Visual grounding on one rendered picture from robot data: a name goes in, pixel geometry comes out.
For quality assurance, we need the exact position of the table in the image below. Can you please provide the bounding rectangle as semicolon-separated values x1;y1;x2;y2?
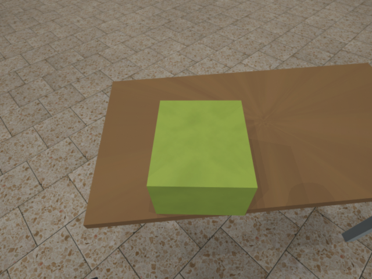
83;63;372;242

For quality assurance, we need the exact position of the carton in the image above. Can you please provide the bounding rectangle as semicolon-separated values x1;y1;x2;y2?
146;101;257;216

